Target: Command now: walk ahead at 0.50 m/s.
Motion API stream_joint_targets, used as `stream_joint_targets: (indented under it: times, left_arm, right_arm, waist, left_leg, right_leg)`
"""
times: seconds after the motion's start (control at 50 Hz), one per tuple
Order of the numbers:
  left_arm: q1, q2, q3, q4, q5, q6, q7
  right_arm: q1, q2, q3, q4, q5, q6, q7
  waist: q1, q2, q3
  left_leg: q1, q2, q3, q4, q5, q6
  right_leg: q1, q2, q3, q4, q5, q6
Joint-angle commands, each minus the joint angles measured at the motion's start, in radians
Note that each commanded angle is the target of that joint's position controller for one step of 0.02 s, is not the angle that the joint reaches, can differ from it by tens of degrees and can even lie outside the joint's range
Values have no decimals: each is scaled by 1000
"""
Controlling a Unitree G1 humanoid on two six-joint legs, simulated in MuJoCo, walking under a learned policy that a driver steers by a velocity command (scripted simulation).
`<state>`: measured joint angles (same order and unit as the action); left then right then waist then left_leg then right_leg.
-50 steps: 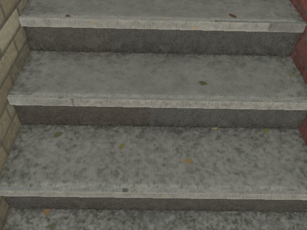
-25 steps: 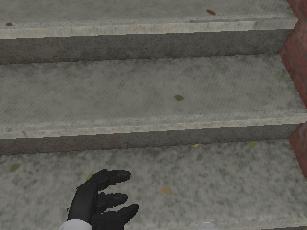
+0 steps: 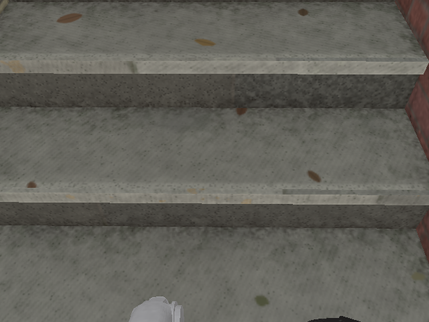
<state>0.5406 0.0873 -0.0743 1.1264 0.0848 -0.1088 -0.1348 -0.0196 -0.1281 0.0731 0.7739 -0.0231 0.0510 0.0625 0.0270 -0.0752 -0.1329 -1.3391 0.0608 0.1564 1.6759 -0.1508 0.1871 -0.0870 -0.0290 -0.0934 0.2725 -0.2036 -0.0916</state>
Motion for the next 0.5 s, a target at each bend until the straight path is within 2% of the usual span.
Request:
stream_joint_targets:
  times: [0.02, 0.04, 0.06, 0.08, 0.1, 0.12, 0.14, 0.16, 0.18, 0.2, 0.22, 0.24, 0.26, 0.28, 0.3, 0.32, 0.34, 0.36, 0.38, 0.4, 0.42, 0.44, 0.46, 0.48, 0.5]
  left_arm:
    - [-21, 334, 59, -57, -61, -37, 0]
    - [-54, 364, 80, -60, -68, -30, -3]
    - [-67, 369, 95, -40, -56, -23, -14]
    - [-1, 286, 84, -43, 17, -35, -18]
    - [31, 252, 74, -47, 33, -21, -56]
    - [-72, 213, 100, -55, 1, 14, -66]
    - [-93, 183, 103, -68, -36, 25, -56]
    - [-181, 126, 93, -117, -21, 27, -31]
    - [-273, 134, 91, -170, -16, 35, -13]
    - [-299, 104, 80, -202, -7, 45, 3]
    - [-299, 47, 57, -221, 5, 51, 15]
    - [-258, 36, 50, -219, 7, 65, 23]
    - [-267, 50, 52, -219, -10, 70, 24]
    - [-312, 51, 47, -232, -21, 71, 27]
    - [-391, 23, 35, -267, -44, 74, 21]
    - [-471, 12, 21, -308, -52, 69, 36]
    - [-520, 19, 11, -322, -51, 62, 47]
    - [-568, 42, 4, -344, -46, 56, 56]
    - [-645, 72, 6, -374, -35, 52, 57]
    - [-712, 81, 5, -407, -40, 59, 67]
    - [-755, 76, 4, -430, -42, 67, 77]
    - [-850, 77, -3, -447, -49, 91, 72]
    - [-875, 55, -9, -453, -42, 113, 46]
    - [-852, 38, -9, -463, -55, 114, 28]
    - [-739, 53, 7, -426, -55, 110, 31]
  right_arm:
    - [-159, -65, -16, -127, -7, -9, 30]
    - [-80, -73, -19, -103, -2, -22, 12]
    - [18, -109, -31, -72, -1, -33, -8]
    - [297, -157, -41, 31, 0, -45, -16]
    - [527, -209, -63, 136, -8, -33, -25]
    - [684, -263, -85, 187, -47, -21, -24]
    - [661, -270, -99, 228, -42, -59, -38]
    - [528, -249, -110, 246, -43, -95, -38]
    - [388, -154, -95, 268, -42, -108, -29]
    - [306, -56, -66, 281, -18, -117, -26]
    - [231, 32, -39, 294, -16, -129, -32]
    - [213, 71, -28, 304, -33, -145, -35]
    - [207, 61, -34, 295, -45, -159, -36]
    - [230, 31, -38, 291, -65, -160, -32]
    - [344, 9, -35, 325, -91, -151, -36]
    - [369, 15, -31, 339, -101, -150, -40]
    - [451, 6, -27, 366, -102, -150, -49]
    - [512, -13, -27, 392, -107, -146, -53]
    - [584, -33, -22, 414, -108, -149, -48]
    - [641, -46, -20, 435, -118, -148, -38]
    - [668, -58, -21, 446, -105, -145, -34]
    - [565, -102, -37, 397, -60, -137, -5]
    - [516, -135, -44, 355, -22, -141, 13]
    - [515, -204, -60, 368, -8, -146, 31]
    - [517, -221, -66, 355, 12, -167, 33]
  waist:
    - [-95, -150, 7]
    - [-117, -137, 0]
    - [-135, -138, -58]
    - [-135, 31, -300]
    - [-206, 158, -416]
    - [-288, 413, -239]
    - [-222, 272, -133]
    - [-157, 187, -7]
    - [-90, 92, 9]
    - [-25, 23, 6]
    - [39, -9, 12]
    - [79, -13, 41]
    - [85, 4, 63]
    - [87, 41, 60]
    - [44, 156, 68]
    - [46, 117, 59]
    - [16, 113, 56]
    - [-5, 90, 55]
    - [-36, 41, 42]
    - [-59, 75, 58]
    - [-71, 119, 84]
    - [-62, 132, 152]
    - [-70, 180, 155]
    - [-11, 290, 136]
    - [37, 225, 84]
  left_leg:
    - [479, -117, 73, -392, -225, -78]
    - [468, -152, 72, -595, -259, -80]
    - [565, -169, 49, -697, -238, -56]
    - [1059, -61, -194, -566, 214, 70]
    - [1370, 24, -518, -855, 131, 181]
    - [1316, 193, -924, -1206, 157, 336]
    - [1236, 182, -976, -1232, -135, 209]
    - [1150, 151, -769, -1185, -192, 145]
    - [1060, 142, -663, -1197, -53, 136]
    - [1021, 132, -556, -1207, 44, 96]
    - [959, 100, -424, -1235, 16, 51]
    - [922, 78, -324, -1268, 37, 26]
    - [873, 58, -219, -1310, 82, 12]
    - [840, 38, -181, -1347, 40, 12]
    - [847, 69, -215, -1394, 70, 33]
    - [906, 83, -231, -1393, 28, 18]
    - [996, 99, -260, -1388, 55, 18]
    - [1092, 123, -274, -1376, 89, 18]
    - [1150, 111, -281, -1374, 78, 20]
    - [1142, 112, -300, -1395, 73, 15]
    - [1140, 120, -312, -1433, 72, 36]
    - [968, 137, -282, -1578, 82, 64]
    - [832, 174, -304, -1666, 159, 109]
    - [799, 181, -294, -1635, 630, 135]
    - [949, 189, -264, -1523, 1034, 135]
  right_leg:
    - [-21, -244, 92, 16, 1597, -151]
    - [164, -277, 107, 84, 1698, -160]
    - [222, -264, 81, 207, 1811, -145]
    - [-64, -213, 113, 482, 1780, -74]
    - [-349, -113, 170, 682, 1408, -91]
    - [-642, 163, 197, 1406, 242, -33]
    - [-877, 139, 371, 1794, 260, -80]
    - [-1046, 127, 388, 1832, 244, -119]
    - [-1057, 133, 370, 1864, 189, -163]
    - [-1061, 117, 389, 1834, 181, -191]
    - [-1077, 61, 346, 1804, 128, -207]
    - [-1086, 24, 302, 1747, 148, -204]
    - [-1050, -3, 238, 1690, 102, -184]
    - [-1043, -3, 177, 1670, 81, -181]
    - [-1092, 0, 116, 1918, -40, -188]
    - [-1187, -31, 143, 1888, -54, -204]
    - [-1276, -33, 153, 1919, -84, -204]
    - [-1338, -47, 171, 1863, -104, -203]
    - [-1342, -72, 124, 1671, -44, -188]
    - [-1317, -94, 117, 1540, -2, -169]
    - [-1293, -106, 95, 1434, 43, -136]
    - [-1105, -96, 31, 1217, -169, -99]
    - [-904, -70, -56, 1182, -191, -63]
    - [-703, -24, -48, 1152, -62, -60]
    - [-662, 30, -67, 1054, -47, -24]
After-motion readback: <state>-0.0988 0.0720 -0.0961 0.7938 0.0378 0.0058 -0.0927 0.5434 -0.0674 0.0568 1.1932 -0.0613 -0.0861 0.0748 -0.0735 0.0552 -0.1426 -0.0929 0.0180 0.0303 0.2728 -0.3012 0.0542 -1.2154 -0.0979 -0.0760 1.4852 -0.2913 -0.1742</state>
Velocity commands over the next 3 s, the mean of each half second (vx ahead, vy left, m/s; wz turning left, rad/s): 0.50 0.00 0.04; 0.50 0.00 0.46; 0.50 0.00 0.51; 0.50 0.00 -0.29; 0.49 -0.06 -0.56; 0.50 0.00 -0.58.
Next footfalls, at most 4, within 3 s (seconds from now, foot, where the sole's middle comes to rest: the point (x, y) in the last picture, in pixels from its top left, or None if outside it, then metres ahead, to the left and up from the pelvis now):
0.06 left None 0.20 0.10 -0.62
0.52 right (295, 287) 0.49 -0.15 -0.45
1.12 left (158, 168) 0.71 0.19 -0.29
1.66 right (167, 34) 1.06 0.19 -0.12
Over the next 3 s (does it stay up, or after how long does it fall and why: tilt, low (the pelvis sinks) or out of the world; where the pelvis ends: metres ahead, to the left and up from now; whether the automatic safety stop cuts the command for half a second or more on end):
stays up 1.55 0.22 0.89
